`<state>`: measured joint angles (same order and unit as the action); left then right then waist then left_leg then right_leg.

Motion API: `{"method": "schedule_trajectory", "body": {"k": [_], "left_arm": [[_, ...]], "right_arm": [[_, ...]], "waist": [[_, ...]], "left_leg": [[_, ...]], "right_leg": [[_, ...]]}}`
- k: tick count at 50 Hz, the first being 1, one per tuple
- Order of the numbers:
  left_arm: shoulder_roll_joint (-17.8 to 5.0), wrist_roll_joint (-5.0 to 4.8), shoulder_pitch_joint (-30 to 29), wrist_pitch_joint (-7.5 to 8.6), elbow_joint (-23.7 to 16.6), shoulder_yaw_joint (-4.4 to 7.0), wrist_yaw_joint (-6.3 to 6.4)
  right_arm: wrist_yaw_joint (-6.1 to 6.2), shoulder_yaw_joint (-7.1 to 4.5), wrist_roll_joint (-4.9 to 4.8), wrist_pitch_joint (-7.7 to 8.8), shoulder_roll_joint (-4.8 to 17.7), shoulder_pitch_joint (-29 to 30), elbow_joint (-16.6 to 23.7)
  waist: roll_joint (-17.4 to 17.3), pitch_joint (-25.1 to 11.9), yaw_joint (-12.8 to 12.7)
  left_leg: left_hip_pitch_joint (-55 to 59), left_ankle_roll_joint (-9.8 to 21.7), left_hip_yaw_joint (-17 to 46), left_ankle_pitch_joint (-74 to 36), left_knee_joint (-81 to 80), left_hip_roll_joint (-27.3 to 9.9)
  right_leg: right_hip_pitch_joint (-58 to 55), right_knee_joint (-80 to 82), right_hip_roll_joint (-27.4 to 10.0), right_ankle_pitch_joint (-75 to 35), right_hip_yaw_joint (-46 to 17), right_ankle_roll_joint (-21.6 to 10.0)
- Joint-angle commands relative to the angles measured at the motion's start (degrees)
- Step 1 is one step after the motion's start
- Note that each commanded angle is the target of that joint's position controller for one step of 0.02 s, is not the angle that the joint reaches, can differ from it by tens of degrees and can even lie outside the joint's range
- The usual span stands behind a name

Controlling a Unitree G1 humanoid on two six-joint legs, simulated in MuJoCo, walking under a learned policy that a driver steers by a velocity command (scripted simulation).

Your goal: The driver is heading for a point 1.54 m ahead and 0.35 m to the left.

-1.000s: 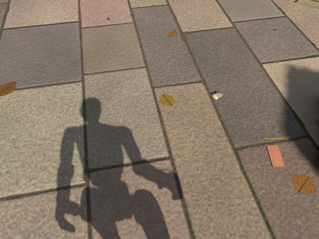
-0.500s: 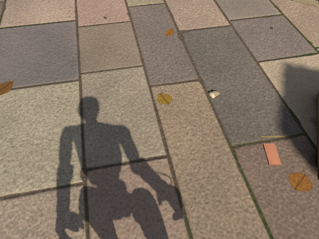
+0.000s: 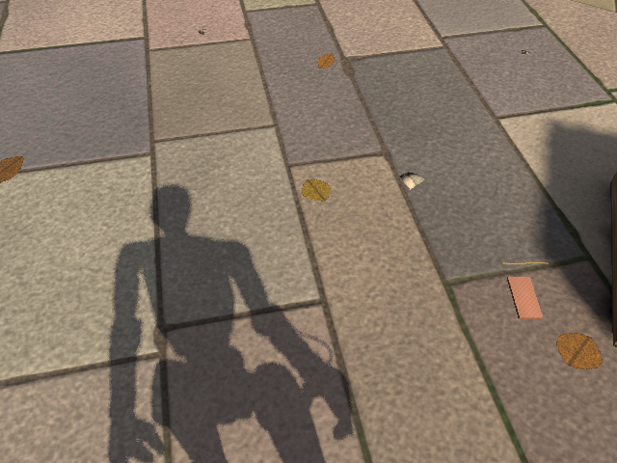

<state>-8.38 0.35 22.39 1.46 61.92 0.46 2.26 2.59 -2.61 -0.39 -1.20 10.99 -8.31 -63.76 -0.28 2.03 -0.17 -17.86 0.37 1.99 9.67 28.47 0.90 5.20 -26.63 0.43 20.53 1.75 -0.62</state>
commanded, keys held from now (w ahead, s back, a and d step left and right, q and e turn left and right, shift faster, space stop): w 0.80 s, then w+q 0.20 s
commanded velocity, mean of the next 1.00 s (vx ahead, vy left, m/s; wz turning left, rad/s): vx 0.39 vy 0.00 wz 0.04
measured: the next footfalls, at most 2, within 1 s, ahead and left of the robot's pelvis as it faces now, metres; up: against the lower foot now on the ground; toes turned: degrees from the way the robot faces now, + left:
right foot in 0.76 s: +0.49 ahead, -0.11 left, +0.00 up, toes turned -3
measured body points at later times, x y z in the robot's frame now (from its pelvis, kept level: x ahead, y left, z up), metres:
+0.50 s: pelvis +0.15 +0.04 +0.01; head +0.15 +0.06 +0.46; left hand +0.27 +0.30 -0.12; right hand +0.09 -0.19 -0.14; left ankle +0.08 +0.13 -0.74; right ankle +0.21 -0.12 -0.65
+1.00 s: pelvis +0.44 -0.03 +0.01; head +0.45 -0.03 +0.46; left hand +0.46 +0.23 -0.13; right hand +0.54 -0.30 -0.13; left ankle +0.48 +0.14 -0.64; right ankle +0.45 -0.11 -0.74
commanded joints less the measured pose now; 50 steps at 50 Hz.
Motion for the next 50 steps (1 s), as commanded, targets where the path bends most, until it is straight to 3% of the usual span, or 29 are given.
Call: {"method": "schedule_trajectory", "body": {"k": [1,3,4,5,6,9,11,12,13,14,15,16,18,20,22,26,30,33,36,37,38,39,40,41,42,43,45,47,50], "left_arm": [[-4.80,-0.24,7.63,-0.02,0.54,0.92,0.28],[-8.03,-0.85,7.34,-0.01,-0.71,1.93,0.73],[-9.98,-1.27,8.28,0.37,-1.03,2.58,0.88],[-12.37,-1.52,6.95,0.94,-1.51,3.48,0.93],[-12.42,-1.38,6.51,1.49,-1.84,3.78,0.84],[-10.51,-1.68,5.92,2.24,-2.32,3.64,-0.05],[-11.00,-1.93,3.83,1.89,-3.03,3.57,-0.63],[-11.54,-1.67,3.12,2.03,-3.52,3.49,-0.77],[-9.72,-1.49,0.13,2.47,-4.98,2.80,-0.97],[-4.50,-1.57,0.88,3.63,-7.25,1.50,-0.88],[-6.14,-2.78,-1.36,4.80,-8.19,2.01,-1.13],[-7.46,-3.78,-3.24,5.44,-9.09,2.32,-1.66],[-8.58,-2.74,-4.52,5.78,-9.02,3.13,-1.80],[-9.12,-2.29,-3.99,4.85,-8.75,3.96,-2.19],[-7.68,-2.04,-6.06,3.82,-9.47,3.88,-2.56],[-6.56,-1.52,-17.57,3.53,-14.22,3.10,-2.56],[-6.68,-1.88,-25.60,4.07,-16.66,2.38,-3.63],[-7.45,-2.07,-28.72,4.50,-18.38,2.25,-4.68],[-11.22,-2.04,-22.47,4.86,-17.55,3.80,-5.11],[-13.53,-2.13,-13.31,4.74,-14.89,5.14,-4.87],[-16.49,-2.10,-2.47,4.43,-11.99,6.43,-4.33],[-22.35,-0.39,5.22,4.15,-10.08,7.67,-3.97],[-19.38,-0.33,4.91,4.14,-9.85,6.46,-4.16],[-15.56,-0.83,-0.83,4.44,-10.43,5.35,-4.16],[-12.74,-0.93,-6.57,4.67,-11.70,4.48,-4.08],[-11.07,-0.48,-10.71,5.14,-11.98,3.93,-4.35],[-8.34,0.40,-13.47,5.89,-11.10,3.23,-4.82],[-9.09,0.50,-11.59,6.25,-9.45,3.46,-4.51],[-11.32,0.80,-9.46,6.32,-8.38,3.99,-3.15]], "right_arm": [[0.14,-0.68,-0.14,0.27,5.08,-1.54,0.82],[-0.10,-0.99,-0.41,0.96,5.69,-0.04,1.56],[-0.56,-0.88,-0.60,1.90,5.23,2.59,2.81],[-1.15,-0.68,-0.75,2.98,4.64,4.38,3.95],[-1.70,-0.65,-0.86,3.88,4.66,5.32,4.60],[-2.89,-0.69,-1.95,5.88,4.70,5.23,5.79],[-3.25,-1.53,-1.96,6.34,4.82,-3.02,2.50],[-3.19,-2.66,-1.82,6.16,6.39,-10.11,0.16],[-2.87,-4.04,-1.59,6.17,10.32,-18.79,-1.33],[-2.97,-4.87,-1.36,6.43,15.83,-26.93,-1.84],[-3.22,-2.81,-0.28,7.37,10.87,-22.96,-1.63],[-3.26,-1.85,-0.23,8.01,8.57,-17.20,0.30],[-3.91,-0.55,-0.01,8.23,6.38,-10.66,2.51],[-3.74,0.25,0.42,7.71,4.93,-11.77,2.22],[-3.08,0.38,0.46,7.35,6.09,-14.64,1.55],[-1.76,0.35,0.76,6.77,8.39,-15.53,2.59],[-1.30,-0.12,0.05,6.45,9.71,-18.99,2.68],[-1.25,-0.62,-0.52,5.98,9.93,-20.16,2.26],[-1.31,-1.42,-0.08,5.26,11.84,-18.09,3.07],[-1.39,-1.37,0.23,4.73,11.69,-16.96,3.48],[-1.57,-0.78,0.67,4.64,10.66,-16.20,4.49],[-2.29,1.17,0.73,5.57,3.15,-22.89,5.60],[-2.83,1.58,-0.58,7.54,2.70,-23.02,4.70],[-3.08,0.17,-2.45,8.65,7.76,-16.99,6.65],[-2.77,-0.10,-3.03,8.98,9.32,-12.18,8.12],[-2.13,-0.51,-2.45,8.62,9.19,-10.19,8.44],[-1.63,-1.07,-1.75,6.39,7.05,-13.19,7.49],[-1.45,-1.11,-1.82,4.89,5.38,-13.82,7.45],[-1.32,-1.70,-1.30,4.29,6.46,-7.76,10.04]], "waist": [[1.84,1.14,-0.17],[5.46,4.91,-1.24],[8.16,7.29,-2.38],[10.36,10.11,-2.48],[9.72,11.42,-2.52],[7.46,11.66,-1.50],[6.34,7.68,2.39],[5.59,3.95,5.36],[-3.13,0.19,9.39],[-18.62,-6.06,10.09],[-11.78,-4.20,7.50],[-7.90,0.56,5.16],[-2.28,2.82,2.00],[-3.65,2.28,0.76],[-2.85,2.92,0.67],[-2.08,5.38,2.20],[-3.03,6.50,4.31],[-3.19,6.94,3.77],[-6.17,0.70,-1.25],[-6.58,-4.75,-6.03],[-5.51,-11.37,-10.59],[9.00,-21.62,-7.54],[13.86,-27.15,-7.25],[10.98,-17.31,-6.39],[6.24,-10.55,-4.85],[2.00,-6.80,-2.52],[4.54,-4.23,1.19],[4.74,-2.01,1.98],[3.45,0.73,1.45]], "left_leg": [[7.46,2.60,0.22,6.87,-1.42,-0.25],[-0.73,2.45,-2.97,19.64,4.40,2.35],[-6.10,2.30,-4.62,17.05,9.34,2.50],[-10.63,2.49,-4.49,12.85,14.66,0.03],[-14.47,2.90,-3.39,12.91,17.84,-2.27],[-15.80,3.85,-3.64,16.36,12.49,-4.39],[3.56,3.24,-8.92,7.16,2.95,0.55],[13.95,3.35,-8.91,4.49,2.20,2.50],[22.92,6.64,4.61,8.51,-4.21,-5.89],[32.46,15.76,34.02,15.36,-15.99,-20.76],[28.88,16.89,40.76,17.81,-18.73,-23.54],[24.67,15.25,33.49,16.31,-17.99,-22.72],[18.57,11.51,19.35,7.79,-19.33,-17.66],[15.87,9.39,10.46,-0.84,-20.27,-13.36],[15.25,10.04,7.17,-7.75,-21.01,-12.76],[13.34,10.72,3.81,-11.23,-23.25,-12.46],[14.60,10.27,1.04,-10.69,-24.14,-12.59],[20.70,9.52,0.27,-14.16,-21.47,-15.05],[24.61,7.76,-1.25,-37.51,-11.10,-15.64],[22.80,6.49,-3.07,-45.06,-0.44,-13.61],[12.30,4.54,-4.34,-37.91,14.46,-11.08],[-9.90,0.90,-5.09,-8.62,38.83,-1.04],[-17.90,1.17,4.41,21.15,50.36,3.25],[-23.57,2.44,6.06,19.12,54.33,-0.63],[-23.19,3.31,4.17,13.89,52.67,-4.03],[-20.01,3.48,3.48,9.29,48.49,-6.81],[-12.95,3.86,4.35,5.59,43.04,-9.44],[-12.98,3.59,4.22,4.36,40.67,-9.63],[-20.90,2.66,6.03,-3.26,34.17,-9.42]], "right_leg": [[11.12,8.54,-2.30,6.81,-2.70,-1.96],[11.36,11.95,-6.41,21.77,-9.14,-6.12],[9.69,15.88,-11.52,25.96,-15.74,-9.04],[8.72,18.49,-17.38,25.56,-21.75,-11.79],[7.02,19.10,-20.11,22.12,-23.99,-13.22],[1.77,15.93,-18.15,9.45,-18.52,-11.07],[9.74,10.20,-12.62,1.49,-10.84,-8.41],[13.65,3.66,-10.06,-9.46,-8.11,-7.29],[20.14,-14.51,-4.93,-16.06,-1.93,-3.92],[33.44,-36.19,3.12,3.72,1.00,-0.26],[38.02,-47.40,1.13,9.20,-7.96,-1.73],[41.59,-50.90,-1.89,4.74,-8.96,-3.66],[39.55,-45.75,-6.73,-5.44,-6.99,-4.97],[35.19,-41.31,-8.19,-9.14,-4.99,-4.39],[36.66,-38.66,-8.51,-10.66,-3.23,-2.73],[39.30,-23.70,-8.26,-17.89,-1.85,-0.06],[35.02,-11.20,-5.64,-23.66,0.50,-0.20],[34.88,-6.32,-4.98,-22.05,-0.28,-2.27],[22.74,-5.07,-0.98,-17.15,1.97,-5.34],[11.27,-5.05,1.31,-16.29,3.40,-6.88],[-5.92,-6.60,-2.69,-15.93,-1.32,-9.32],[-27.89,-2.51,-18.55,-4.01,-28.76,-18.02],[-30.40,9.96,-23.92,1.09,-48.79,-20.87],[-22.75,10.89,-22.05,2.14,-40.47,-16.92],[-12.25,11.74,-20.31,-2.61,-29.97,-14.43],[-2.91,13.55,-18.26,-7.94,-22.78,-12.66],[6.43,16.90,-14.68,-11.83,-13.29,-10.55],[9.67,19.53,-13.94,-14.48,-8.34,-11.14],[7.52,21.35,-14.15,-17.33,-4.03,-11.10]]}}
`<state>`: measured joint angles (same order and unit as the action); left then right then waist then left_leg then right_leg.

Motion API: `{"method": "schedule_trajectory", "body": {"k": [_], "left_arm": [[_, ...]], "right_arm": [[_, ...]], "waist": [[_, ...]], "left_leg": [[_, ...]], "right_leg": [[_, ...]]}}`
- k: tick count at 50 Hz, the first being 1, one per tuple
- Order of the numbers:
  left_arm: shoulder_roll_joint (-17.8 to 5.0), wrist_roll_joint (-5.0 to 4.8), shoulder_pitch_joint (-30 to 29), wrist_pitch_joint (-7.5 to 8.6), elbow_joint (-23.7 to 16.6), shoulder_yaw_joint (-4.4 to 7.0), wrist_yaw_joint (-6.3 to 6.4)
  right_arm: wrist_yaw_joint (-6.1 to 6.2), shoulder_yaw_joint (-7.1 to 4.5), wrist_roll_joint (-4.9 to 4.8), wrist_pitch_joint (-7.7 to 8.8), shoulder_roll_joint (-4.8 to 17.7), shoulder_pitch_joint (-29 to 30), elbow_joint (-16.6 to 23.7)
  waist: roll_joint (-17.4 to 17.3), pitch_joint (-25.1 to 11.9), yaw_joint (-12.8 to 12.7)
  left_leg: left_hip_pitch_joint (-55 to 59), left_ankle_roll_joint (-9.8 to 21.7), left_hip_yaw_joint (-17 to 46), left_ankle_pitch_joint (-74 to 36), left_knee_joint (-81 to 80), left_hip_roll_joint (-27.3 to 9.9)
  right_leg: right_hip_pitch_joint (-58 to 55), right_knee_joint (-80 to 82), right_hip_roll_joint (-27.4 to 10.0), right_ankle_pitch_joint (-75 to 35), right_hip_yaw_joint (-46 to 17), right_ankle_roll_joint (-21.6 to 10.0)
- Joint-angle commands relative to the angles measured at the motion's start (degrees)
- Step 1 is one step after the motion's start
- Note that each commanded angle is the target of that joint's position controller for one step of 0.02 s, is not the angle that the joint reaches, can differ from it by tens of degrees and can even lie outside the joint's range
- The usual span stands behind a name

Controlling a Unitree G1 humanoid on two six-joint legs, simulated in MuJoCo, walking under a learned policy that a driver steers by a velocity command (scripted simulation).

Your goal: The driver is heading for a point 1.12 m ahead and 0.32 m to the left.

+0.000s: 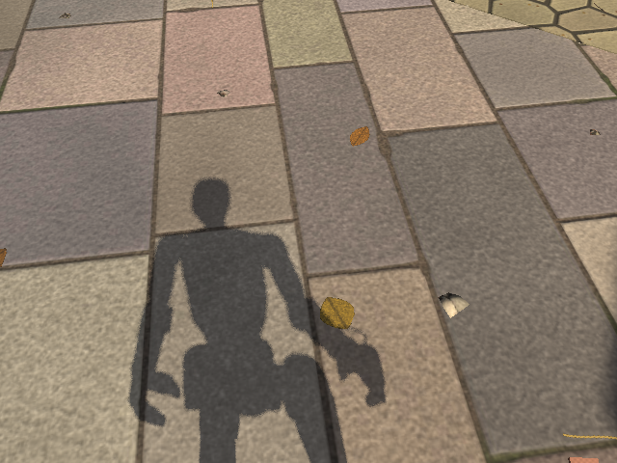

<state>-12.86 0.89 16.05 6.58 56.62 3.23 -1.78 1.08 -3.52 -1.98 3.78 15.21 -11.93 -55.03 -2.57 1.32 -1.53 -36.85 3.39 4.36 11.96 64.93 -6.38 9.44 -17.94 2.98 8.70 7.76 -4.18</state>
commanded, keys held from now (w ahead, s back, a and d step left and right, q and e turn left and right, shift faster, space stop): w+q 0.70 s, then w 0.30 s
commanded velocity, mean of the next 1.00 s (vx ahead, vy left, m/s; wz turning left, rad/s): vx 0.50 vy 0.00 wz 0.46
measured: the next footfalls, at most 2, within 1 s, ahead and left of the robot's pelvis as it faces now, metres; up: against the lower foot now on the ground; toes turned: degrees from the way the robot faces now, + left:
left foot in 0.34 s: +0.35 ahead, +0.16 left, +0.00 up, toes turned +14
right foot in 0.82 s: +0.69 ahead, +0.06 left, +0.00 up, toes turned +28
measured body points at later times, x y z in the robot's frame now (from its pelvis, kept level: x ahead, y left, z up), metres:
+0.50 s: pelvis +0.29 +0.08 -0.01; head +0.32 +0.10 +0.44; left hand +0.34 +0.38 -0.12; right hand +0.45 -0.16 -0.13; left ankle +0.31 +0.15 -0.74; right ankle +0.28 -0.09 -0.65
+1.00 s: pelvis +0.58 +0.12 +0.00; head +0.61 +0.12 +0.45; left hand +0.53 +0.40 -0.12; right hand +0.81 -0.07 -0.12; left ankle +0.50 +0.23 -0.66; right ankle +0.65 +0.05 -0.74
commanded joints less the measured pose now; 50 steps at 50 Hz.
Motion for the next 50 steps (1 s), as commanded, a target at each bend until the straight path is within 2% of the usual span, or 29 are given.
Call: {"method": "schedule_trajectory", "body": {"k": [1,6,11,12,14,15,16,17,18,19,20,21,22,23,25,27,31,35,38,39,40,41,42,43,44,45,46,48,50], "left_arm": [[-7.09,0.30,-2.36,1.10,-2.89,1.26,1.30],[-8.51,-0.17,0.44,0.54,-2.66,1.32,2.79],[-9.81,-1.10,5.42,-1.60,-1.35,1.95,3.18],[-10.31,-1.29,4.98,-2.07,-1.60,2.14,3.24],[-12.04,-1.50,2.97,-2.81,-2.82,2.64,3.60],[-12.81,-1.52,1.98,-3.27,-3.43,2.84,3.84],[-13.11,-1.74,0.65,-3.63,-4.10,2.81,3.97],[-12.57,-1.39,0.58,-3.22,-5.29,2.43,3.97],[-2.57,0.46,6.28,-1.35,-8.02,-0.47,2.53],[-6.35,-2.18,0.84,1.63,-9.80,-0.12,1.62],[-9.02,-4.11,-5.43,3.07,-11.65,0.62,1.19],[-8.86,-3.57,-6.45,3.58,-11.89,0.47,1.40],[-9.19,-2.02,-6.49,3.33,-11.28,0.97,1.89],[-9.80,-1.33,-5.23,2.48,-11.27,1.54,2.01],[-8.77,-0.64,-4.20,0.87,-12.00,1.72,2.03],[-7.43,-0.04,-7.15,0.03,-13.47,1.36,2.33],[-5.37,-0.29,-16.14,0.09,-16.37,0.41,2.00],[-7.16,-1.36,-20.74,0.68,-18.85,0.74,1.18],[-9.05,-1.22,-18.49,1.67,-18.65,1.32,0.32],[-9.40,-1.03,-15.55,1.99,-17.93,1.61,0.26],[-10.87,-0.49,-10.25,2.27,-16.52,2.41,0.46],[-13.59,0.35,-1.65,2.43,-15.52,3.15,0.74],[-18.73,0.75,6.81,1.71,-12.90,4.77,0.68],[-14.96,-1.16,8.40,1.34,-11.84,4.06,0.10],[-10.85,-1.75,4.75,1.08,-12.78,2.90,0.27],[-9.64,-1.18,0.64,0.54,-13.69,2.21,0.42],[-8.54,-0.67,-1.98,0.21,-13.74,1.69,0.33],[-7.01,-0.28,-3.57,0.34,-13.50,1.01,0.27],[-8.15,-0.88,-2.15,0.62,-12.54,1.28,0.35]], "right_arm": [[-0.02,-0.94,0.49,-0.52,2.38,-2.49,1.95],[-1.81,-0.42,1.01,0.20,0.98,6.57,5.34],[-3.83,0.36,0.83,0.16,0.09,14.33,10.45],[-4.26,0.25,0.70,0.15,0.41,14.52,11.35],[-4.83,-0.67,0.55,-0.01,2.41,11.83,12.26],[-4.91,-1.68,0.38,-0.13,4.27,6.96,11.68],[-4.60,-3.36,0.17,-0.13,7.28,-1.44,9.94],[-3.35,-5.58,0.28,-0.58,12.31,-10.94,7.95],[-2.69,-6.46,0.15,-0.55,18.09,-11.50,7.89],[-2.68,-5.19,1.16,-0.01,14.56,-14.15,9.02],[-2.54,-4.29,1.67,0.46,10.78,-12.32,8.85],[-2.54,-3.58,1.19,0.84,8.29,-7.80,9.85],[-2.61,-2.93,1.09,0.91,6.27,-2.96,11.25],[-2.42,-2.37,1.55,0.98,5.00,-0.44,12.38],[-1.94,-2.48,1.36,1.01,6.14,0.06,13.02],[-1.14,-3.01,1.20,1.10,8.31,-1.65,12.99],[-0.17,-3.36,0.68,0.37,9.25,-5.24,12.72],[-0.14,-3.23,0.33,-0.18,8.81,-8.71,11.98],[0.29,-3.01,0.84,-0.54,8.16,-9.16,11.80],[0.31,-2.87,1.01,-0.71,7.89,-8.68,11.87],[0.15,-2.35,1.27,-0.69,6.56,-8.31,12.27],[-0.13,-1.31,1.99,-0.52,4.42,-7.71,13.45],[-0.28,-0.31,0.41,0.28,1.07,-17.00,13.38],[-0.29,-0.41,-0.35,0.75,4.18,-17.66,12.58],[-0.37,-1.42,-0.55,0.75,8.48,-10.64,13.42],[-0.30,-1.34,0.27,0.68,8.52,-5.31,14.82],[-0.39,-1.34,1.41,0.80,7.75,-2.36,15.79],[-0.66,-1.32,1.44,0.58,5.88,-3.82,15.57],[-0.75,-0.79,1.48,0.39,3.99,-4.03,15.66]], "waist": [[5.36,1.68,2.43],[4.30,3.29,-0.33],[3.63,5.44,-2.87],[4.24,5.13,-2.29],[6.92,1.64,0.41],[8.22,-1.61,3.37],[7.92,-6.24,8.09],[3.38,-11.60,12.16],[-11.76,-16.50,5.15],[-6.95,-23.78,8.30],[-4.21,-16.03,9.40],[0.82,-11.15,6.74],[3.61,-7.65,3.95],[3.20,-6.33,1.73],[2.81,-4.60,-0.10],[2.37,-2.78,0.23],[-0.78,-1.29,3.79],[-2.83,-1.49,5.75],[-4.60,-2.13,4.41],[-5.27,-2.74,2.68],[-4.85,-5.81,0.17],[-1.05,-13.19,-3.72],[16.17,-21.77,-2.00],[18.72,-20.75,-2.77],[11.32,-11.61,-3.90],[6.27,-6.58,-3.01],[4.59,-2.59,-1.62],[7.29,-1.73,1.13],[8.11,-2.03,1.44]], "left_leg": [[-3.79,-0.63,3.96,-8.68,-5.33,-1.68],[-4.09,-1.07,-1.33,-19.34,-20.73,-0.29],[-8.67,0.44,-5.53,-12.74,-27.69,0.74],[-7.47,1.12,-6.80,-9.85,-28.48,1.51],[0.53,3.11,-10.77,-4.02,-28.58,5.29],[7.54,4.44,-12.28,-1.53,-28.31,7.79],[19.67,6.46,-12.45,-4.02,-31.88,10.27],[37.23,9.68,-2.62,-4.00,-34.78,5.84],[57.67,20.45,29.30,0.96,-37.85,-9.69],[62.78,23.26,44.92,5.62,-47.41,-13.75],[58.86,19.36,35.63,1.44,-48.09,-11.62],[49.99,16.90,27.51,-3.66,-47.87,-9.06],[40.51,15.35,21.73,-9.43,-48.70,-6.71],[34.33,14.90,18.45,-13.20,-50.14,-5.11],[28.13,15.00,15.67,-16.88,-52.10,-3.73],[24.10,14.65,12.27,-20.07,-53.07,-2.32],[20.96,10.55,8.06,-14.57,-51.59,2.23],[24.74,8.84,12.98,-8.43,-47.87,0.36],[30.88,7.82,16.56,-9.55,-43.01,-2.72],[31.47,7.09,16.53,-13.19,-40.58,-2.37],[30.91,5.72,14.93,-19.36,-34.57,0.37],[24.77,3.70,11.41,-14.87,-20.57,3.48],[4.00,-1.15,4.62,5.44,0.61,12.01],[-6.05,-1.45,6.83,21.23,8.54,10.91],[-9.95,-1.14,7.47,16.81,11.93,8.04],[-8.86,-0.94,4.66,12.20,10.69,5.48],[-7.25,-0.83,3.37,9.12,6.71,3.60],[-1.71,-0.84,2.04,6.12,0.92,0.94],[-1.27,-1.57,0.27,4.50,-3.46,0.31]], "right_leg": [[1.79,12.75,-16.64,-6.56,-8.70,-7.22],[-3.02,13.38,-16.21,-9.72,-1.39,-5.16],[-15.48,8.10,-19.59,-17.59,1.83,-4.63],[-16.73,5.97,-20.04,-22.75,2.63,-4.19],[-17.46,-1.54,-20.00,-43.19,4.55,-2.86],[-16.75,-9.11,-19.58,-52.03,5.30,-2.14],[-13.02,-20.52,-17.82,-53.06,6.33,-0.58],[-0.01,-37.49,-15.36,-38.23,6.34,2.14],[27.00,-58.66,-3.27,19.39,1.71,5.76],[35.00,-66.17,-0.46,24.98,-11.97,4.66],[40.39,-65.01,-3.99,19.70,-13.57,2.77],[38.56,-59.67,-6.83,14.34,-13.30,1.96],[33.97,-54.53,-8.66,11.82,-12.84,2.39],[29.39,-51.60,-9.91,10.31,-13.17,2.97],[26.29,-46.23,-10.33,9.24,-12.27,4.79],[26.35,-39.11,-9.65,4.89,-10.82,6.66],[22.31,-19.66,-5.60,-10.97,-9.43,7.46],[19.64,-11.75,-3.48,-13.47,-10.72,6.53],[18.02,-9.64,-3.99,-8.50,-10.99,4.11],[14.37,-8.14,-3.52,-7.39,-9.83,2.83],[6.36,-7.17,-3.56,-7.21,-9.28,0.94],[-7.59,-9.41,-11.07,-7.98,-16.41,-2.79],[-29.56,-6.76,-23.46,0.95,-41.10,-13.24],[-31.06,0.20,-26.66,15.49,-54.81,-14.32],[-23.73,1.30,-24.48,20.70,-47.71,-11.39],[-15.31,2.11,-22.09,16.48,-39.81,-9.46],[-7.82,3.79,-19.73,10.19,-34.56,-9.09],[-1.40,6.25,-16.07,1.90,-27.69,-8.14],[-0.41,7.87,-15.43,-4.36,-23.67,-9.12]]}}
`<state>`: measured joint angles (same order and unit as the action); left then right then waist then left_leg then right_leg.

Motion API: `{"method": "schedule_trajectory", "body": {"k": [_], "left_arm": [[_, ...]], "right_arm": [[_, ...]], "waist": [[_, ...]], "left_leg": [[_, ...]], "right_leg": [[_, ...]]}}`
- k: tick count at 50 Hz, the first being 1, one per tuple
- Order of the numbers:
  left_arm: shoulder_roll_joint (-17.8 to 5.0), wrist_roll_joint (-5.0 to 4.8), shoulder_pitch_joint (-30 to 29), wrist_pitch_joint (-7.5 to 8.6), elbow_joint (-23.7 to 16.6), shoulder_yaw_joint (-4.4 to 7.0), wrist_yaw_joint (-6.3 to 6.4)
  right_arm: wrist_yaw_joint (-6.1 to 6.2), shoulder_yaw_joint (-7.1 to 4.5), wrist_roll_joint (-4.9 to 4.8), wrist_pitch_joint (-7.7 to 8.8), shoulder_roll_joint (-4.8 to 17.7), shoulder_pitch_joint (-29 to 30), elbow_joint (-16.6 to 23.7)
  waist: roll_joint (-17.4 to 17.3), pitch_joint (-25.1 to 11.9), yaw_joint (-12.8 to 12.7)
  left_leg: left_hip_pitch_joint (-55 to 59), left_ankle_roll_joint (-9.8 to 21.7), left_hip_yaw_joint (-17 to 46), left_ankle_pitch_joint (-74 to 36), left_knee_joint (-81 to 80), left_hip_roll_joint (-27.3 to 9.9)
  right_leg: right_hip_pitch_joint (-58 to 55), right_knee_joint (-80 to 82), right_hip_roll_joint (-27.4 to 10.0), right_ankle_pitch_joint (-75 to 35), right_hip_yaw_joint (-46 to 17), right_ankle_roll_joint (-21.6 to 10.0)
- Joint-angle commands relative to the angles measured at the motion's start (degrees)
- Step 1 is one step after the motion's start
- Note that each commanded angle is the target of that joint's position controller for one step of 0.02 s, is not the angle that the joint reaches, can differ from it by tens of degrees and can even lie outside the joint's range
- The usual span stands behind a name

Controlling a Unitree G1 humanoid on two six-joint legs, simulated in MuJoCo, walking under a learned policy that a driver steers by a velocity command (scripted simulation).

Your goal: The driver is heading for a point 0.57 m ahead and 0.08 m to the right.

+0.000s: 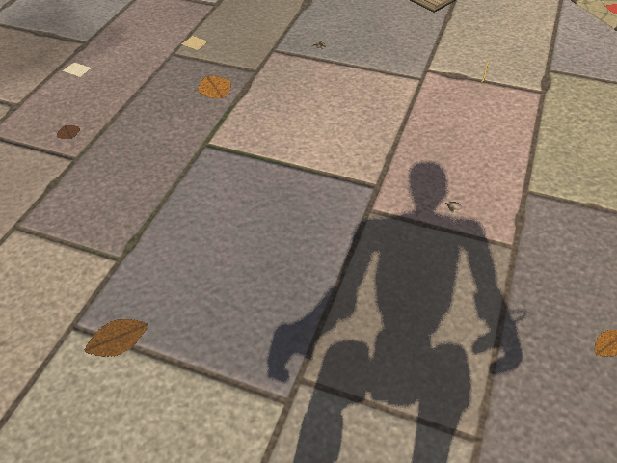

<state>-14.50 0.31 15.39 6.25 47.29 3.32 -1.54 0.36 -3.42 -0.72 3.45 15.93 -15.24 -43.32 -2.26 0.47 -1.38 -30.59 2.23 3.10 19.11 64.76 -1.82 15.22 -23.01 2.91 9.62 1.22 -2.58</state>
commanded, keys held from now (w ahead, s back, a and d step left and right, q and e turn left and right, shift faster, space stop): w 0.20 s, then no key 0.12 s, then e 0.32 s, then w+e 0.36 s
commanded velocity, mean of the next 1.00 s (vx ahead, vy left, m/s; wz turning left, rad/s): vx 0.30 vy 0.00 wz -0.23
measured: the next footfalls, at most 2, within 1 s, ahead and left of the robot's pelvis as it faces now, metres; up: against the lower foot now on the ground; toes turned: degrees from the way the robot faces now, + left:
left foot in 0.32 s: +0.34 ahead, +0.15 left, +0.00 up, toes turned +2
right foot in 0.80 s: +0.29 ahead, -0.09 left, +0.00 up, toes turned -16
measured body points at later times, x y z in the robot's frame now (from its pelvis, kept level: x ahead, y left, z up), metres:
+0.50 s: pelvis +0.23 +0.06 +0.00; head +0.26 +0.07 +0.44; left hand +0.31 +0.34 -0.14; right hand +0.38 -0.20 -0.10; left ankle +0.30 +0.15 -0.74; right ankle +0.19 -0.09 -0.67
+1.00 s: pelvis +0.32 -0.01 +0.01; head +0.33 -0.05 +0.46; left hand +0.44 +0.24 -0.09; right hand +0.41 -0.33 -0.10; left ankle +0.43 +0.13 -0.67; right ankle +0.25 -0.08 -0.74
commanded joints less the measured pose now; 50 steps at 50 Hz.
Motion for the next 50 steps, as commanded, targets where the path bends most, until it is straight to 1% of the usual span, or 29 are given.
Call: {"method": "schedule_trajectory", "body": {"k": [1,3,7,11,13,15,16,17,18,19,20,21,22,23,24,26,31,36,38,39,40,41,42,43,44,45,46,48,50], "left_arm": [[-7.62,-0.46,-0.80,0.99,-2.80,1.47,0.27],[-9.09,-0.73,0.47,0.65,-2.13,1.88,0.64],[-10.10,-1.51,3.91,-0.22,-0.64,1.90,0.95],[-10.44,-1.69,7.36,-1.42,1.29,1.75,1.04],[-11.09,-1.52,7.04,-2.31,1.76,1.85,1.42],[-10.93,-1.55,5.42,-2.60,1.19,1.56,1.82],[-8.63,-0.28,4.55,-2.13,-0.59,0.57,1.98],[-2.39,0.38,13.00,-1.39,-0.25,-1.65,1.54],[-6.76,-0.94,14.64,-1.26,2.04,-0.63,1.34],[-9.83,-2.43,9.96,-1.58,0.91,0.41,1.34],[-8.94,-2.34,6.07,-2.21,-0.02,0.32,1.79],[-8.32,-1.60,4.43,-3.21,-0.19,0.53,2.28],[-7.63,-1.42,5.35,-4.61,0.03,0.78,2.66],[-6.76,-1.27,6.19,-5.79,0.06,0.80,3.00],[-5.88,-1.15,6.90,-6.61,-0.41,0.83,3.29],[-6.12,-0.82,5.53,-7.55,-1.82,1.24,3.65],[-6.03,-0.84,-1.34,-8.69,-5.52,1.59,2.87],[-6.67,-1.16,-4.72,-8.49,-8.12,2.06,1.18],[-6.35,-1.18,-2.31,-7.97,-7.14,2.30,0.55],[-6.76,-1.10,0.61,-7.77,-5.58,2.71,0.59],[-8.59,-1.45,5.81,-7.59,-3.49,3.64,1.05],[-14.15,-1.65,11.44,-7.19,-2.75,5.10,1.93],[-18.40,-0.90,11.43,-5.60,-4.56,5.41,1.20],[-14.27,-0.29,9.00,-4.05,-5.97,4.31,0.88],[-12.27,-0.49,6.45,-3.08,-6.50,3.65,1.10],[-10.95,-1.18,4.94,-2.81,-7.20,3.28,1.33],[-10.36,-1.66,4.02,-2.94,-7.40,3.00,1.68],[-10.10,-1.11,4.87,-2.84,-7.71,2.80,2.49],[-10.70,-1.17,6.23,-2.73,-7.64,3.11,3.10]], "right_arm": [[0.02,-0.63,0.44,0.76,2.84,0.88,4.66],[-0.09,-0.09,0.66,1.01,2.02,4.49,5.73],[-0.86,0.44,0.11,1.49,1.25,11.56,7.22],[-1.91,0.33,-0.34,1.92,1.97,17.24,9.44],[-2.39,-0.19,0.17,2.41,3.22,15.99,9.56],[-2.09,-1.71,1.37,2.79,6.37,5.51,6.25],[-1.45,-2.65,2.50,2.75,10.38,-2.39,4.86],[-1.09,-2.84,3.44,1.89,13.13,-5.19,4.71],[-1.30,-2.10,2.09,0.99,9.22,-7.45,4.05],[-1.34,-1.51,1.55,0.62,7.62,-3.89,4.35],[-1.24,-0.97,1.28,0.64,6.04,0.43,4.50],[-1.30,-0.46,1.36,0.78,4.49,3.85,4.35],[-1.34,-0.19,1.69,0.82,3.57,6.91,4.18],[-1.36,-0.53,2.32,0.97,4.33,8.56,3.95],[-1.17,-0.98,2.66,1.07,5.48,9.70,3.75],[-0.43,-1.65,2.54,0.91,7.14,10.75,3.20],[1.42,-2.01,1.80,-0.73,7.82,10.76,1.57],[0.89,-3.15,-0.11,-1.75,10.72,8.68,0.08],[0.63,-3.24,-0.92,-1.98,10.72,9.66,-0.20],[0.55,-3.00,-1.04,-2.08,9.50,9.40,-0.54],[0.32,-2.31,-0.54,-2.11,6.72,9.33,-0.70],[-0.34,-1.10,1.08,-1.75,2.43,11.78,1.09],[-0.60,-1.50,0.82,-0.55,3.76,15.84,4.32],[-1.14,-2.30,-0.34,0.66,7.37,17.90,4.36],[-1.58,-2.71,-0.84,1.53,8.41,16.77,3.87],[-1.44,-2.82,0.07,1.97,8.20,15.48,2.23],[-1.32,-2.87,1.01,2.35,8.12,15.64,1.96],[-1.52,-2.61,1.06,2.66,6.52,16.52,1.61],[-1.64,-2.12,0.88,2.65,4.97,18.06,1.78]], "waist": [[7.29,-0.87,1.09],[6.14,-0.76,0.12],[6.46,0.44,-2.53],[6.91,2.45,-3.88],[7.92,0.86,-2.16],[7.23,-6.19,3.53],[3.04,-13.75,6.37],[-11.67,-22.35,4.29],[-9.54,-27.68,6.17],[-6.35,-19.80,6.04],[-3.15,-14.44,4.43],[-1.31,-10.41,2.77],[-2.28,-8.47,0.34],[-3.74,-7.19,-0.77],[-4.98,-7.02,-1.71],[-4.90,-6.56,-1.93],[-4.10,-5.00,0.21],[-4.38,-4.26,1.73],[-3.13,-3.52,-0.17],[-1.91,-3.63,-1.10],[2.02,-3.76,-2.41],[17.13,-3.55,-3.30],[21.13,-1.12,-3.74],[13.93,0.27,-3.81],[12.63,1.07,-1.68],[9.26,0.45,-0.78],[8.35,0.52,-0.23],[7.81,-0.38,0.13],[6.98,-0.61,-0.31]], "left_leg": [[-8.40,-0.91,0.99,-4.42,-6.49,-4.59],[-8.53,-1.58,0.17,-10.24,-13.99,-4.86],[-4.22,-2.02,-2.14,-20.73,-27.24,-2.78],[-3.73,-0.94,-2.77,-19.61,-33.47,-1.01],[0.06,0.61,-3.14,-17.43,-36.67,0.55],[16.94,3.30,-4.90,-26.16,-41.17,2.52],[32.98,6.73,2.92,-46.59,-36.56,-6.31],[52.85,17.67,21.95,-63.35,-34.12,-23.24],[51.65,18.93,25.92,-60.76,-35.53,-24.00],[45.36,16.38,18.12,-58.42,-36.78,-20.93],[38.58,13.89,13.22,-54.12,-38.73,-17.97],[31.13,12.62,10.12,-49.57,-41.40,-16.19],[23.86,11.64,6.99,-45.03,-44.33,-14.74],[18.16,11.55,4.56,-44.15,-46.47,-14.04],[15.87,12.36,3.10,-42.95,-47.88,-14.31],[14.08,12.86,0.80,-38.58,-49.85,-15.01],[15.27,11.78,-3.30,-20.17,-52.50,-15.38],[19.37,9.69,-1.93,-0.21,-52.97,-17.67],[18.22,7.50,-3.77,5.44,-50.32,-16.62],[16.05,5.81,-5.77,7.60,-46.81,-14.86],[11.64,3.10,-9.41,9.20,-37.79,-11.60],[-2.39,-1.75,-15.70,13.59,-14.97,-4.87],[-19.94,-2.82,-7.04,18.70,-5.17,3.39],[-22.85,-1.58,-1.09,13.32,-1.47,0.04],[-22.85,-0.51,-0.29,6.40,-2.84,-1.37],[-20.73,-0.69,-0.30,2.01,-4.48,-2.49],[-18.92,-1.27,-0.27,-1.97,-7.99,-2.70],[-14.76,-2.47,-1.06,-8.56,-12.95,-1.43],[-11.95,-3.49,-1.33,-13.57,-19.66,-0.11]], "right_leg": [[-6.27,13.68,-15.56,-8.14,-15.66,-11.17],[-6.89,14.49,-15.21,-11.54,-12.56,-10.91],[-7.26,14.36,-13.20,-12.12,-7.23,-8.79],[-12.52,11.31,-15.55,-15.12,-7.96,-7.82],[-15.74,5.94,-15.70,-25.10,-7.57,-5.88],[-13.53,-6.46,-11.63,-36.50,-4.56,-2.61],[-4.03,-19.30,-8.45,-23.77,-2.49,0.22],[16.15,-40.98,-0.75,18.92,-1.16,4.53],[18.14,-48.50,-1.26,30.58,-9.28,4.78],[21.83,-50.40,-3.35,28.65,-9.32,4.87],[22.81,-47.65,-5.53,25.18,-7.45,5.19],[21.04,-44.11,-7.09,22.04,-6.91,5.67],[16.11,-40.92,-8.36,19.96,-6.59,6.08],[11.81,-39.87,-7.60,17.34,-5.11,6.57],[10.40,-38.76,-7.27,15.83,-4.16,7.01],[10.46,-36.68,-7.54,12.48,-3.56,6.93],[10.74,-28.40,-8.77,5.78,-2.42,5.56],[8.92,-19.25,-7.67,10.09,0.98,2.24],[3.20,-10.67,-6.02,7.95,3.81,-0.13],[-1.82,-7.17,-4.30,7.61,4.98,-1.46],[-8.30,-3.23,-4.60,9.40,1.75,-3.74],[-16.60,2.08,-17.33,5.43,-17.79,-9.21],[-18.99,9.91,-24.00,18.97,-40.37,-17.90],[-18.89,12.05,-23.46,19.31,-37.70,-16.97],[-17.74,11.40,-21.96,15.87,-32.80,-14.54],[-17.08,10.86,-19.92,11.54,-28.49,-12.58],[-16.18,11.26,-18.58,6.71,-25.67,-11.53],[-15.08,11.83,-16.11,-2.97,-21.11,-10.51],[-14.34,11.61,-14.27,-7.15,-17.65,-9.70]]}}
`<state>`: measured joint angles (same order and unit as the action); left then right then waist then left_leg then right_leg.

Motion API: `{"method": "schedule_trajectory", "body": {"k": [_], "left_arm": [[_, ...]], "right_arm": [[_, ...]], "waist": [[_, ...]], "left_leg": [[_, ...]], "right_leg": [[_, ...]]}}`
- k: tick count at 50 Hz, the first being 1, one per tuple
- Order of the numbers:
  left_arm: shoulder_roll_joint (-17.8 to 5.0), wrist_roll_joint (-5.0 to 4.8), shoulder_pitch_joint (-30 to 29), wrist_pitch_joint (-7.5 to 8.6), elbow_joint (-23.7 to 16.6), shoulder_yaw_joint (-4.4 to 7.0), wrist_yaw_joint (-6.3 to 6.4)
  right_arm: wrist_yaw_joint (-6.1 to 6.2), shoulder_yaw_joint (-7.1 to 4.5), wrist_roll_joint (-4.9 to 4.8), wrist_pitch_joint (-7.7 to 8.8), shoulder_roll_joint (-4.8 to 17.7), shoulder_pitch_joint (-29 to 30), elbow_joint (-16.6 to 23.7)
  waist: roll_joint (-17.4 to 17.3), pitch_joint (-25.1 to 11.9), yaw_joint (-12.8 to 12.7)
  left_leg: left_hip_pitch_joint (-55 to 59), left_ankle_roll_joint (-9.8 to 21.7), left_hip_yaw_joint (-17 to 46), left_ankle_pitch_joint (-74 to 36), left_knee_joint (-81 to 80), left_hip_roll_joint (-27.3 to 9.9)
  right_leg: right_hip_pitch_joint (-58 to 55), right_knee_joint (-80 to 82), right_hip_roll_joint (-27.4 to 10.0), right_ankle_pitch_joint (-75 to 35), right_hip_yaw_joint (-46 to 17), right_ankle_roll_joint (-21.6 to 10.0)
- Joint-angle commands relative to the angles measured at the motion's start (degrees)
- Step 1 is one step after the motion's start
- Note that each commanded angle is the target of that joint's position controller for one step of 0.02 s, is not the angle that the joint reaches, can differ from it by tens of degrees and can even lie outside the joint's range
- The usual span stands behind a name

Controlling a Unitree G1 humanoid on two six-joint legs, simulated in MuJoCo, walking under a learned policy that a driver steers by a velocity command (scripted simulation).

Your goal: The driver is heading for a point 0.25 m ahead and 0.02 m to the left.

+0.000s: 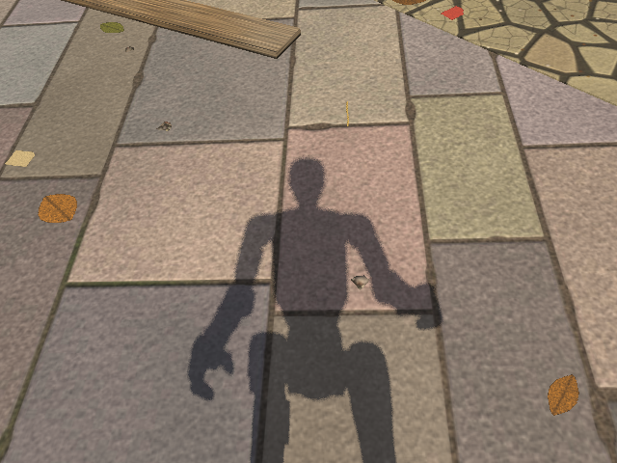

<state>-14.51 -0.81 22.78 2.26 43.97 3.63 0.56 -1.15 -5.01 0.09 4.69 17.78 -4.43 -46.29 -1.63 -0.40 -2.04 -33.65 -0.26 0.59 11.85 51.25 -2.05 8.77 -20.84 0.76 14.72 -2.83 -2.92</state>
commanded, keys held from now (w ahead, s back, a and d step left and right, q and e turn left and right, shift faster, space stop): w+e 0.02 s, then no key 0.98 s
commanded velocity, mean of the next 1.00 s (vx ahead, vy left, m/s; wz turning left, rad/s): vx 0.10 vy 0.00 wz -0.14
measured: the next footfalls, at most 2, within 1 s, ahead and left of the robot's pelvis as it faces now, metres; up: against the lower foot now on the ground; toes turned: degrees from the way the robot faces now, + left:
left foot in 0.24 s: +0.28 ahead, +0.12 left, +0.00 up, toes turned -6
right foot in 0.56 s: +0.22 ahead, -0.12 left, +0.00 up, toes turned -5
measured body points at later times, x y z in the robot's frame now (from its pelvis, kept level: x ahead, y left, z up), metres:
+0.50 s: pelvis +0.16 +0.04 -0.01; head +0.20 +0.04 +0.43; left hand +0.30 +0.30 -0.13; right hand +0.27 -0.23 -0.14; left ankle +0.24 +0.13 -0.75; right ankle +0.16 -0.12 -0.73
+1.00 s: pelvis +0.22 +0.01 -0.02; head +0.23 +0.01 +0.43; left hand +0.34 +0.25 -0.15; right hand +0.30 -0.26 -0.15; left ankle +0.24 +0.13 -0.75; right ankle +0.18 -0.12 -0.75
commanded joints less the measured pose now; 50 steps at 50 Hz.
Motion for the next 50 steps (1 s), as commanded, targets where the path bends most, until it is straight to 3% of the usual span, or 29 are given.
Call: {"method": "schedule_trajectory", "body": {"k": [1,4,7,10,11,12,13,14,15,16,17,18,20,22,24,26,28,29,30,31,34,37,50], "left_arm": [[-10.92,-0.17,-0.50,1.24,-4.22,2.93,1.19],[-11.01,0.13,0.13,0.65,-3.78,3.09,1.66],[-10.83,0.00,1.54,-0.04,-2.98,3.13,1.65],[-10.32,-0.03,-0.84,-0.23,-3.30,2.95,1.76],[-9.71,-0.13,-1.99,-0.22,-3.54,2.70,1.76],[-8.10,0.51,-1.54,-0.03,-4.11,2.11,1.63],[-5.10,1.64,2.88,0.21,-5.01,0.99,1.63],[-3.99,0.72,9.89,0.20,-3.40,0.51,1.38],[-9.60,-0.31,8.15,-0.54,-2.01,1.81,1.22],[-10.82,-0.61,2.82,-1.41,-2.77,2.22,1.42],[-10.22,-0.04,-0.32,-2.34,-3.16,2.13,1.83],[-9.32,0.60,-1.69,-3.34,-3.50,2.14,2.18],[-6.06,0.85,-0.83,-4.20,-3.08,1.24,2.45],[-4.35,1.09,-1.46,-3.73,-2.66,0.47,2.52],[-4.82,0.94,-1.62,-3.49,-1.84,0.50,2.31],[-4.65,1.60,-2.21,-3.59,-1.16,0.45,1.91],[-7.28,2.63,-5.85,-3.67,-3.37,0.60,2.05],[-10.78,2.03,-7.48,-3.63,-2.65,1.46,2.08],[-8.24,2.10,-8.26,-3.08,-2.71,1.05,1.75],[-6.19,2.43,-8.52,-2.47,-2.40,0.46,1.62],[-5.49,1.84,-8.18,-0.87,-1.57,0.25,1.45],[-5.91,1.45,-7.02,-0.56,-0.66,0.32,1.45],[-5.23,1.22,-7.77,-1.21,3.67,-0.02,1.54]], "right_arm": [[-0.24,-0.24,-0.08,1.39,2.40,8.33,4.99],[-0.77,0.60,-0.14,1.28,0.97,11.09,5.85],[-1.43,0.58,-0.25,1.31,1.89,11.15,6.38],[-1.52,-0.29,0.36,1.87,4.64,5.99,4.81],[-1.30,-0.69,1.05,2.23,5.49,1.96,3.45],[-0.99,-1.16,2.00,2.62,7.84,-2.29,2.77],[-0.55,-1.62,3.28,2.48,11.32,-7.86,2.34],[-0.93,-0.72,2.30,1.52,8.14,-9.83,0.76],[-1.19,-0.11,0.12,0.79,6.02,-7.47,1.09],[-1.05,0.57,-0.15,0.13,4.23,-3.40,1.74],[-0.96,1.58,0.23,-0.37,2.05,-0.04,1.99],[-0.88,2.13,0.64,-0.79,0.99,2.77,2.04],[-0.52,1.64,1.54,-1.47,2.63,4.87,1.17],[0.02,1.41,1.49,-1.62,3.43,4.36,0.31],[0.48,1.43,0.85,-2.06,3.99,3.84,-0.35],[0.65,2.10,0.26,-2.71,2.84,4.32,-0.67],[0.38,3.09,0.88,-2.83,0.79,1.98,-1.85],[0.40,2.64,0.82,-3.01,1.36,0.04,-1.95],[0.63,2.61,0.92,-3.15,2.22,1.06,-2.42],[0.80,2.58,0.65,-3.23,2.22,0.94,-2.69],[1.21,2.73,0.64,-3.33,1.58,-0.81,-4.39],[1.08,2.74,0.28,-3.26,1.53,-0.67,-5.70],[2.01,2.52,-0.24,-4.94,2.73,0.23,-11.26]], "waist": [[6.64,0.62,-0.04],[9.24,2.09,-1.12],[9.68,1.23,-1.70],[10.35,-0.60,0.77],[9.63,-2.62,2.97],[6.99,-7.63,4.30],[-3.72,-16.54,3.87],[-14.44,-24.10,2.24],[-8.27,-19.42,2.74],[-4.95,-12.37,2.73],[-2.46,-8.18,1.97],[-2.58,-5.05,0.64],[-6.41,-3.04,-0.70],[-6.60,-4.70,-0.15],[-5.32,-6.40,-0.31],[-4.11,-5.44,-1.04],[-0.30,-1.78,0.57],[6.39,0.89,3.88],[6.81,2.27,2.67],[6.90,2.68,2.71],[6.25,0.87,2.88],[4.10,-1.33,2.31],[1.64,-1.29,2.45]], "left_leg": [[-7.22,-1.33,1.14,-8.49,-9.61,0.78],[-1.10,-1.64,-0.48,-13.38,-18.01,2.55],[3.61,-0.47,-0.38,-15.25,-20.63,3.04],[9.24,1.95,-0.22,-13.64,-24.35,3.38],[15.25,3.26,-1.55,-18.27,-28.00,4.00],[25.88,5.64,1.96,-32.46,-26.67,-0.78],[44.95,12.95,15.15,-52.12,-21.44,-13.53],[50.84,20.90,29.41,-53.57,-24.01,-22.06],[44.27,19.56,28.19,-37.64,-27.04,-20.00],[37.48,16.89,22.61,-26.87,-28.97,-17.31],[30.25,15.04,18.97,-19.81,-31.41,-14.72],[23.19,13.68,16.05,-14.42,-33.82,-12.75],[15.13,12.51,10.88,-11.76,-36.58,-8.98],[15.34,12.92,8.73,-13.89,-36.10,-8.48],[15.90,12.55,8.50,-9.14,-35.59,-8.86],[12.99,9.81,7.72,4.22,-35.32,-7.18],[9.80,4.07,6.30,16.24,-33.24,-3.68],[12.86,2.25,2.27,14.37,-32.20,0.13],[16.78,1.45,1.56,11.02,-29.88,0.45],[18.04,1.85,1.64,8.66,-28.70,0.29],[18.93,2.83,1.18,0.40,-26.30,0.28],[20.75,2.84,0.97,-6.96,-24.73,0.12],[24.31,2.63,1.42,-13.73,-23.66,-0.30]], "right_leg": [[-6.82,9.38,-11.36,-12.31,-12.49,-8.95],[-3.39,6.57,-9.55,-23.95,-8.08,-7.08],[-3.31,3.26,-10.59,-27.61,-8.94,-6.07],[-6.28,-2.84,-10.77,-32.64,-10.83,-4.47],[-6.47,-7.52,-8.63,-37.07,-9.85,-3.13],[-3.17,-15.03,-5.53,-32.97,-8.66,-0.91],[10.43,-31.90,-0.06,-10.56,-6.80,2.53],[17.35,-44.86,4.37,26.06,-8.54,4.91],[19.55,-49.92,1.91,25.31,-10.25,5.67],[22.34,-50.22,-0.11,22.45,-7.81,6.02],[21.51,-46.87,-2.04,19.74,-6.08,6.34],[18.50,-42.04,-3.94,17.46,-5.12,6.63],[10.78,-31.97,-4.01,14.52,-1.78,6.91],[6.52,-23.90,-4.01,11.26,-0.61,6.51],[2.12,-16.66,-3.58,2.55,0.41,5.86],[-3.44,-8.96,-2.67,-4.62,1.59,4.66],[-3.55,-3.37,-7.80,-6.15,-4.38,1.98],[4.79,-3.63,-7.25,5.08,-4.41,0.14],[9.25,-2.22,-5.78,11.07,-3.56,0.38],[10.21,-1.67,-5.44,10.33,-3.12,1.49],[6.53,-3.91,-4.97,-2.49,-2.38,3.01],[4.11,-5.77,-4.61,-9.30,-1.78,2.76],[2.27,-5.63,-3.43,-14.61,-0.01,2.67]]}}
